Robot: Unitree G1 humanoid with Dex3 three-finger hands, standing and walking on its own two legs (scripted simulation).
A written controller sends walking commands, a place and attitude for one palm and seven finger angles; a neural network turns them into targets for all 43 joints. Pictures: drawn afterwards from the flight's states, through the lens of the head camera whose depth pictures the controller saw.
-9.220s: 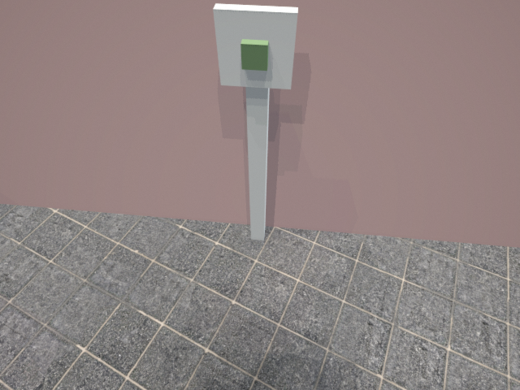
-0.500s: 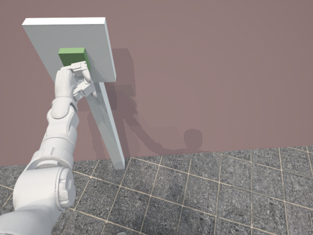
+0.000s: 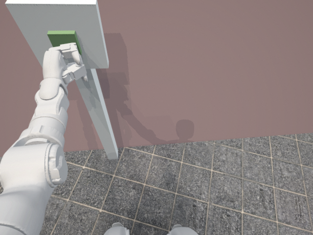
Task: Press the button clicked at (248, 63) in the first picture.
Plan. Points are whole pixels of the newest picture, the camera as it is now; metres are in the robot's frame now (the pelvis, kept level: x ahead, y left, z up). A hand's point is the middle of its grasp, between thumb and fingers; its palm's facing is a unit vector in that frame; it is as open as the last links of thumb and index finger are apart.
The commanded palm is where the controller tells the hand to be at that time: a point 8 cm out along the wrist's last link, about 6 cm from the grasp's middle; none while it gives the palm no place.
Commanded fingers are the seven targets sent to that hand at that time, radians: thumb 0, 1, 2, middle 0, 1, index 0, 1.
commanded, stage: hold the button down briefly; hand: left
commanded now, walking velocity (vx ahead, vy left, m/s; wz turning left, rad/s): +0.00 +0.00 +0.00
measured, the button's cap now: (66, 41) +0.57 +0.18 +0.16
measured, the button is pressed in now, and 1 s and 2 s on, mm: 8 0 0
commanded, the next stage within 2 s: pull the fist back off the button in 0.22 s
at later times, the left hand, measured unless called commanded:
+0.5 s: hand (81, 67) +0.51 +0.15 +0.12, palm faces +0.02 -1.00 +0.00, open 3.0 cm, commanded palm +0.49 +0.20 +0.13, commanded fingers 0.00 0.90 0.90 -1.30 -1.50 -1.30 -1.50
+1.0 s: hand (83, 79) +0.47 +0.14 +0.12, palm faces +0.02 -1.00 +0.01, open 3.1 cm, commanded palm +0.43 +0.19 +0.13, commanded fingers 0.00 0.90 0.90 -1.30 -1.50 -1.30 -1.50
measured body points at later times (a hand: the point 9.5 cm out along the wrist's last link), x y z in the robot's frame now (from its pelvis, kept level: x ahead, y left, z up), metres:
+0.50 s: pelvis -0.01 +0.01 +0.00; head +0.08 +0.02 +0.44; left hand +0.50 +0.20 +0.13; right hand -0.03 -0.26 -0.11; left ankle +0.05 +0.11 -0.70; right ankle -0.01 -0.11 -0.70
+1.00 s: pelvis +0.02 +0.01 +0.01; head +0.06 +0.00 +0.45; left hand +0.46 +0.20 +0.12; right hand +0.07 -0.25 -0.11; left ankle +0.05 +0.11 -0.70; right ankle -0.01 -0.11 -0.70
